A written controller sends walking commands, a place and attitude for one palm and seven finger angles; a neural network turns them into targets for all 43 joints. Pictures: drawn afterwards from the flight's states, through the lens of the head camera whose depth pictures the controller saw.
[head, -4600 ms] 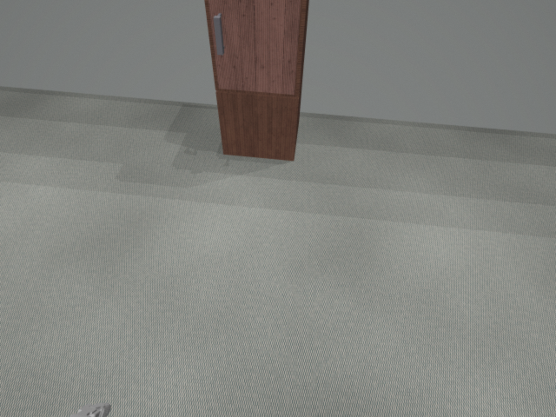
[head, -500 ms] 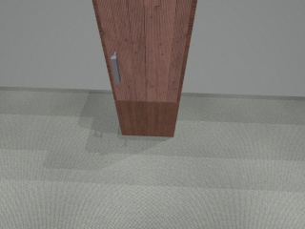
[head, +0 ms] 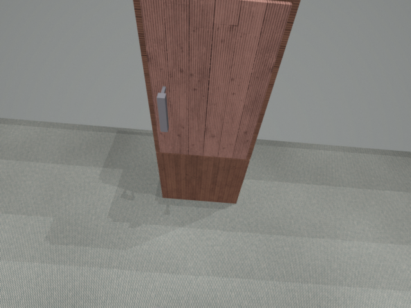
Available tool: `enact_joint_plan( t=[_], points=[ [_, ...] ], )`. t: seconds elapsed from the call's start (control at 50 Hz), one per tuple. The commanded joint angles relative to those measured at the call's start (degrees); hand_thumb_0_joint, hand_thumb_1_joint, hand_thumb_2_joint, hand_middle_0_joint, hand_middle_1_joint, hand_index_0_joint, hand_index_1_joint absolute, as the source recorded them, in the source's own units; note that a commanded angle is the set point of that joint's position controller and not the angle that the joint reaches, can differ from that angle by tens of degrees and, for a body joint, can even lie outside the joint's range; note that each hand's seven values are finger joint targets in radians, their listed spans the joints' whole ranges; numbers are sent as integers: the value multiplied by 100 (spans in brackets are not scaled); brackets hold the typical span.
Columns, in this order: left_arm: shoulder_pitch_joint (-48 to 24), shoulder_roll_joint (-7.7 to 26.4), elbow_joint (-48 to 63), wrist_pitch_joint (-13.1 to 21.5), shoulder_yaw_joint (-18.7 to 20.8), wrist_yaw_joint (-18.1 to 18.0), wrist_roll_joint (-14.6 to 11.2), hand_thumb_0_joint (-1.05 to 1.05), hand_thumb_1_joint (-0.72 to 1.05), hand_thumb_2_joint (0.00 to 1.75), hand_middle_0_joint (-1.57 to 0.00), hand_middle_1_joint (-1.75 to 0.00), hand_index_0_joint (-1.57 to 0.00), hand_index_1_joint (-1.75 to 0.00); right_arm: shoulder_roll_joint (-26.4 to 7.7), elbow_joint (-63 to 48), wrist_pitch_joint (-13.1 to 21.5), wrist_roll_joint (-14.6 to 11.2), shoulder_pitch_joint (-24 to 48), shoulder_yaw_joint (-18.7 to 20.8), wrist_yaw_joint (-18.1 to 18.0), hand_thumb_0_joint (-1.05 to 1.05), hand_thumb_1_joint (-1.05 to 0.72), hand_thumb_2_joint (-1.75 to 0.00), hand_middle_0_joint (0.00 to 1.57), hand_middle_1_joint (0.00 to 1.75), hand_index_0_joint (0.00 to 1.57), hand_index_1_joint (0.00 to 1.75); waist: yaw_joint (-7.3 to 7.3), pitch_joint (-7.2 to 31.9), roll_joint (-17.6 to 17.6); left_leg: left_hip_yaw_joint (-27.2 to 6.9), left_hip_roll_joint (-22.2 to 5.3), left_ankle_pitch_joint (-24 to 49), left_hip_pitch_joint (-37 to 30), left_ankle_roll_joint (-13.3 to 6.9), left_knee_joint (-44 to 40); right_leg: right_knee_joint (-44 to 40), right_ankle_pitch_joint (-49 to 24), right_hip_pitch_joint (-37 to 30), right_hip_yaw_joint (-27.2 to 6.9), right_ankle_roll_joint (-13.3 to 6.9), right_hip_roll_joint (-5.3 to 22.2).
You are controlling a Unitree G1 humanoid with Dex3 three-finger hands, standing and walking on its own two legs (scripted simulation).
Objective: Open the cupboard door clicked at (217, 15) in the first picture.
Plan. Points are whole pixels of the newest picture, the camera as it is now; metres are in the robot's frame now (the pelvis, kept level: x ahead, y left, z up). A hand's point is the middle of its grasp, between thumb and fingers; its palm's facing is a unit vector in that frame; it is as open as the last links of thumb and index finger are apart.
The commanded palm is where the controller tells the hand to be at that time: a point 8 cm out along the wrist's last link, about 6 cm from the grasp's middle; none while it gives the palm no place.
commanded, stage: take the last steps up to it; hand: left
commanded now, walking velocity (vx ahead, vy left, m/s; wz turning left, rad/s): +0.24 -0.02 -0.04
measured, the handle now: (164, 109) +0.70 +0.18 -0.07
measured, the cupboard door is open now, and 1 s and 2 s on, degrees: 0 0 0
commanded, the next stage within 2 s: come to a stop and stand still in 0.26 s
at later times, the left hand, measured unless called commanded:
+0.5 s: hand (147, 273) +0.21 +0.14 -0.15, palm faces +0.03 -0.97 -0.25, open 7.2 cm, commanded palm none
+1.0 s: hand (118, 280) +0.20 +0.21 -0.17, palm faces +0.03 -0.98 -0.22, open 7.4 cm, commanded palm none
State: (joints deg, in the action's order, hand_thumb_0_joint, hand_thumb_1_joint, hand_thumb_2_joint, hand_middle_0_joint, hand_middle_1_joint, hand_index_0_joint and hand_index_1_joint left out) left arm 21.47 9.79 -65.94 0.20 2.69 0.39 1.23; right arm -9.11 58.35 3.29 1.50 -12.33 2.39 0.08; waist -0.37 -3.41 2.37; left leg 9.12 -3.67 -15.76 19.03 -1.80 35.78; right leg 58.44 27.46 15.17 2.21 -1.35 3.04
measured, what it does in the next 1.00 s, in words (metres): walks ahead: right foot, then left foot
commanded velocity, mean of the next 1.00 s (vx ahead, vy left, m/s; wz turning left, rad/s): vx -0.03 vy -0.02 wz -0.01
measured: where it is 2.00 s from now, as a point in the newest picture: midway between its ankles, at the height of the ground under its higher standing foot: outside the picture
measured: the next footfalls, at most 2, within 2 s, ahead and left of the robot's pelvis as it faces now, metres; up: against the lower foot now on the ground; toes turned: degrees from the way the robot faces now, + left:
right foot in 0.32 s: +0.22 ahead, -0.13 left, +0.00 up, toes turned -9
left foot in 0.76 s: +0.22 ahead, +0.10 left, +0.00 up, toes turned +1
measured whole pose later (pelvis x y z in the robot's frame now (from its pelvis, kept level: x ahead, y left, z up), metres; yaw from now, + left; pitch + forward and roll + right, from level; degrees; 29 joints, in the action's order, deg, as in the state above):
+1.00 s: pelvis +0.16 +0.00 +0.02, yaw -1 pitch +0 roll -1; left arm 12.3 14.1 -57.9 -3.6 4.1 -1.1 1.2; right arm -7.7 55.4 -0.7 1.0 -7.5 1.1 -1.8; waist -0.6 -4.1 2.8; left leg 5.8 -2.4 -10.4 16.3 -2.2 26.1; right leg 60.3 25.1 22.7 -1.3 2.8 0.9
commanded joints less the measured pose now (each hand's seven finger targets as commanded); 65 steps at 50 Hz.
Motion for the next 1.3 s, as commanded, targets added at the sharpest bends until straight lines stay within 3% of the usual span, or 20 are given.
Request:
enact_joint_plan(
  t=[0.0,0.16,0.26,0.28,0.3,0.32,0.38,0.42,0.58,0.66,0.7,0.74,0.76,0.88,1.08,1.14,1.16,1.18,1.22,1.28],
  points=[
    [-403,171,610,194,81,52,39,0,90,90,-20,-30,-20,-30,-625,103,102,-9,-868,76,-165,0,-90,-90,20,30,20,30,180,-67,-840,-1740,-1526,7,-818,-576,-2589,862,-785,1666,-151,28,412],
    [-728,8,842,52,48,22,29,0,90,90,-20,-30,-20,-30,-655,241,45,-9,-879,138,-130,0,-90,-90,20,30,20,30,95,-227,-813,-863,-1333,722,-710,-793,-2520,-1397,-1119,1035,249,183,349],
    [-206,203,719,150,117,12,51,0,90,90,-20,-30,-20,-30,-637,304,-62,-4,-742,157,-107,0,-90,-90,20,30,20,30,-234,-37,-486,-566,-992,167,-352,-416,-1392,-2790,-1709,-494,561,115,-6],
    [136,506,599,213,166,-20,70,0,90,90,-20,-30,-20,-30,-462,323,-51,-41,-824,126,-78,0,-90,-90,20,30,20,30,-383,107,175,-290,-612,-134,193,-207,-482,-3197,-1578,-1279,94,-6,268],
    [606,1010,492,280,254,-76,84,0,90,90,-20,-30,-20,-30,-124,218,-32,-76,-920,50,-37,0,-90,-90,20,30,20,30,-500,325,1381,208,41,-1186,1129,80,1020,-3860,-1579,-1904,-1693,-488,1567],
    [869,1317,509,288,291,-101,-21,0,90,90,-20,-30,-20,-30,-299,99,-100,-82,-846,43,-47,0,-90,-90,20,30,20,30,-555,622,1648,-265,129,-2059,1292,101,2222,-4657,-1115,-1736,-2729,-937,2181],
    [-426,617,787,280,119,-215,-22,0,90,90,-20,-30,-20,-30,-243,245,-167,-73,-624,51,-80,0,-90,-90,20,30,20,30,-38,106,125,-932,-302,-828,1016,191,2602,-4526,-2704,-528,-1442,-930,1784],
    [-817,468,875,283,45,-245,14,0,90,90,-20,-30,-20,-30,9,417,-290,-94,-950,-42,-118,0,-90,-90,20,30,20,30,202,338,37,-827,-236,-680,287,345,1750,-4133,-4659,-253,-455,-778,1444],
    [-660,981,890,-26,233,-326,37,0,90,90,-20,-30,-20,-30,-369,-79,-564,-109,-115,126,-137,0,-90,-90,20,30,20,30,-123,498,579,-683,147,-864,528,487,1217,-3509,-6177,-999,-428,-1007,1632],
    [-968,1081,1038,-104,277,-322,40,0,90,90,-20,-30,-20,-30,-434,-223,-567,-107,-60,161,-127,0,-90,-90,20,30,20,30,31,497,657,-679,129,-264,-84,447,167,-3247,-5311,-657,-321,-800,1465],
    [-978,963,1083,-156,248,-310,-19,0,90,90,-20,-30,-20,-30,-575,-138,-498,-71,-383,173,-120,0,-90,-90,20,30,20,30,187,704,205,-613,-106,1511,-1097,368,-1148,-2655,-3932,-279,-24,-302,998],
    [-523,522,1172,-208,130,-314,-73,0,90,90,-20,-30,-20,-30,-1317,-360,-448,-29,-368,271,-137,0,-90,-90,20,30,20,30,152,900,-1880,-2408,-2090,4849,-1379,-812,-1566,-760,847,678,257,281,-127],
    [-647,608,1174,-262,135,-322,-41,0,90,90,-20,-30,-20,-30,-1312,-402,-427,-24,-278,241,-220,0,-90,-90,20,30,20,30,212,917,-1411,-2428,-2087,4300,-956,-1028,-1626,143,1041,664,-290,263,-234],
    [-453,722,999,-299,210,-183,-6,0,90,90,-20,-30,-20,-30,-923,-573,-311,-52,260,137,-303,0,-90,-90,20,30,20,30,2,700,-913,-1523,-1353,2865,-1117,-780,-1737,815,-324,1224,-554,434,-138],
    [-695,382,906,-225,20,-114,-32,0,90,90,-20,-30,-20,-30,-1047,-136,-367,2,-296,244,-182,0,-90,-90,20,30,20,30,287,515,-1312,-1830,-1206,529,-1097,-606,-2198,-2208,-51,163,13,286,-110],
    [-45,415,587,-146,6,-156,-39,0,90,90,-20,-30,-20,-30,-927,-58,-378,-63,-192,218,-156,0,-90,-90,20,30,20,30,-9,511,-935,-1363,-757,-35,-506,-160,-1924,-3848,-1281,-894,179,202,-99],
    [-40,621,556,-97,17,-193,-14,0,90,90,-20,-30,-20,-30,-668,-30,-386,-102,-247,173,-131,0,-90,-90,20,30,20,30,18,326,-453,-1061,-452,-263,-49,110,-1477,-4269,-1122,-1065,-439,34,389],
    [-273,880,604,-46,4,-220,-19,0,90,90,-20,-30,-20,-30,-347,-40,-397,-138,-252,62,-99,0,-90,-90,20,30,20,30,114,160,235,-750,-135,-340,20,305,-1137,-4639,-723,-651,-1081,-226,1045],
    [-675,931,672,9,8,-228,-43,0,90,90,-20,-30,-20,-30,-354,5,-465,-38,-131,1,-79,0,-90,-90,20,30,20,30,85,-370,1247,-724,-84,-198,-384,298,-725,-5084,71,592,-1312,-412,1127],
    [-734,595,574,25,-88,-233,-84,0,90,90,-20,-30,-20,-30,-286,412,-401,-46,-709,-54,-110,0,-90,-90,20,30,20,30,265,-385,560,-760,-137,651,-754,274,-960,-4579,-885,406,-742,-329,729]
  ],
)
